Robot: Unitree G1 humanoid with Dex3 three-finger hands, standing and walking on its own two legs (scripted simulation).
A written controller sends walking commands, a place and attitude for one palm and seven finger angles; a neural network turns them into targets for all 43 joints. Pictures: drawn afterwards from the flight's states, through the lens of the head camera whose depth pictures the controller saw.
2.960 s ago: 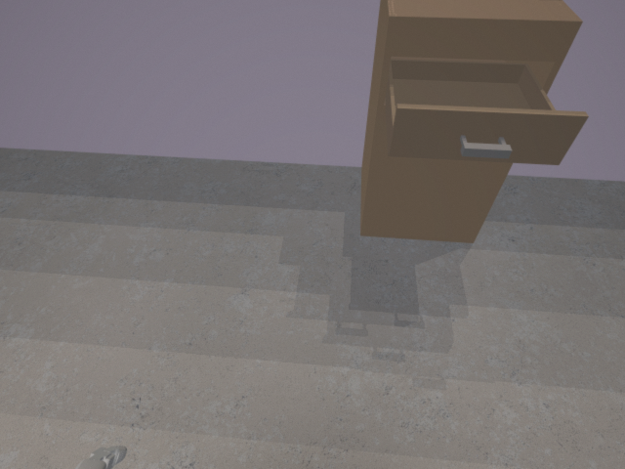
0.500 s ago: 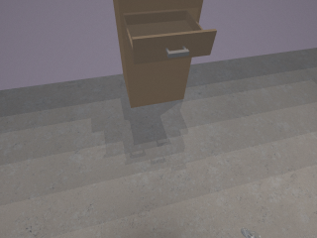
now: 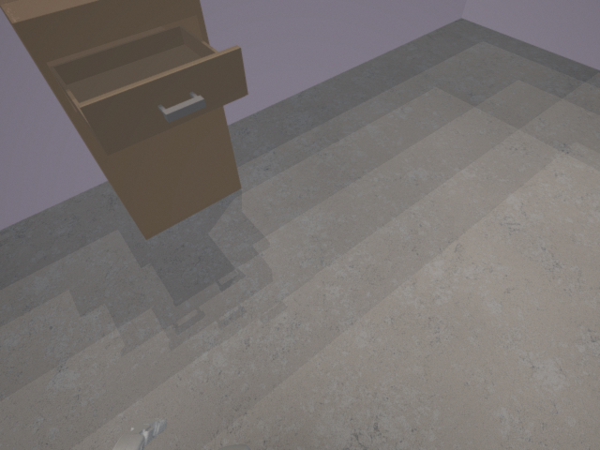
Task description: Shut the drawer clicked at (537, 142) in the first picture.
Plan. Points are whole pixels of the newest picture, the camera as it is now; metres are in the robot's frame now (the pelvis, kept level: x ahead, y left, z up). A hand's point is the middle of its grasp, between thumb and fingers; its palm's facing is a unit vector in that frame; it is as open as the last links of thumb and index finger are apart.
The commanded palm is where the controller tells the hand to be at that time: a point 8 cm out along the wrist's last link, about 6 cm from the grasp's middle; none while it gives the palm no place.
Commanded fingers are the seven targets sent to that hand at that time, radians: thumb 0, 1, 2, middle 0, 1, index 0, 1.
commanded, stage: walk to a spot facing it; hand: left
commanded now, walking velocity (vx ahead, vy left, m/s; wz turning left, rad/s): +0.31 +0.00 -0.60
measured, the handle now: (181, 105) +0.89 +0.34 -0.06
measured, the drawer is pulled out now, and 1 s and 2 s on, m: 0.26 0.26 0.26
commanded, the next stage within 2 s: turn to face it in 1.38 s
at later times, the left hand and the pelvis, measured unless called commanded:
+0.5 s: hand (157, 431) +0.17 +0.24 -0.17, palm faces -0.17 -0.97 -0.17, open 7.3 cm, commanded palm none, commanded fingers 0.00 0.90 0.90 -0.20 -0.30 -0.20 -0.30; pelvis +0.15 +0.04 +0.01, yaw -17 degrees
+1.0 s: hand (315, 234) +0.55 +0.00 -0.16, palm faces -0.60 -0.78 -0.17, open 7.3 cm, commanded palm none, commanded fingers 0.00 0.90 0.90 -0.20 -0.30 -0.20 -0.30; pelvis +0.32 -0.06 -0.01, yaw -34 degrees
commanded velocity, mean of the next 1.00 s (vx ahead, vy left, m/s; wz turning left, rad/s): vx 0.33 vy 0.00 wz -0.52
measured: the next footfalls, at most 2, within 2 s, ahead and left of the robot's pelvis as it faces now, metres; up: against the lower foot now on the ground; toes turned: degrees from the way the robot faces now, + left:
left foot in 0.40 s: +0.24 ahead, +0.12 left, +0.00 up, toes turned -8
right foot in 0.98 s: +0.40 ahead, -0.19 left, +0.00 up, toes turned -41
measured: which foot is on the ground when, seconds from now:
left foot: up 0.00-0.38, down 0.40-0.96, up 0.98-1.00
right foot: down 0.00-0.40, up 0.42-0.96, down 0.98-1.00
